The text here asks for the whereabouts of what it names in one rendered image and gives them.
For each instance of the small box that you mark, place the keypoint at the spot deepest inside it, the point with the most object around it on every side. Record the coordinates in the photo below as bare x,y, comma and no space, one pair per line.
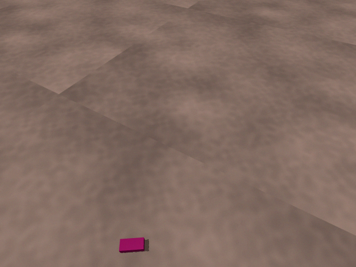
132,245

